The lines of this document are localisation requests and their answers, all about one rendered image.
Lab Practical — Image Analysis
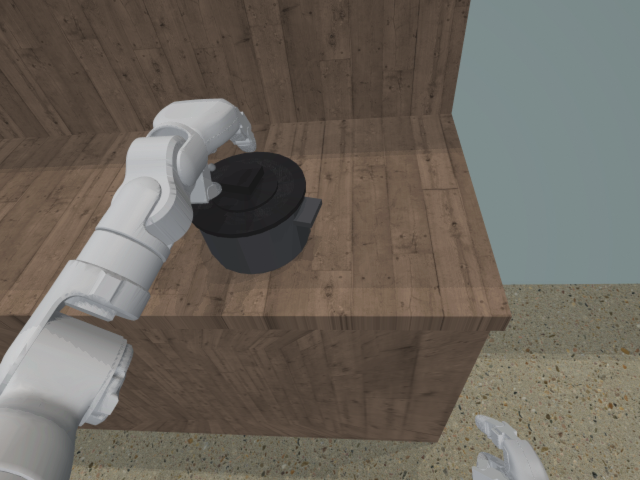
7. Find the table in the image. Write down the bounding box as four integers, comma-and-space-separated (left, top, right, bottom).
0, 0, 512, 443

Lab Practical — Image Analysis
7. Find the lid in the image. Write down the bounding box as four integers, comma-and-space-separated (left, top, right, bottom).
191, 152, 306, 238

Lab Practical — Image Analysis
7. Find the knob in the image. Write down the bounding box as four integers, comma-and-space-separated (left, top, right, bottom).
218, 162, 264, 195

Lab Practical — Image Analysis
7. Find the pot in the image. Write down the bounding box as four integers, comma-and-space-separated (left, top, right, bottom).
199, 196, 322, 274

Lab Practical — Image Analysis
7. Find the robot left forearm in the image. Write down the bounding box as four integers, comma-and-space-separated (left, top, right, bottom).
0, 122, 208, 395

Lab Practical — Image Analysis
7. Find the robot right hand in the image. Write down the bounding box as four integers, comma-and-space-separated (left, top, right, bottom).
472, 415, 549, 480

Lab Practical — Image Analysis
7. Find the left robot upper arm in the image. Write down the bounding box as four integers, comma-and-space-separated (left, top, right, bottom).
0, 311, 134, 480

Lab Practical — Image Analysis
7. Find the robot left hand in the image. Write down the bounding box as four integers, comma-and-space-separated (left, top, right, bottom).
153, 99, 256, 204

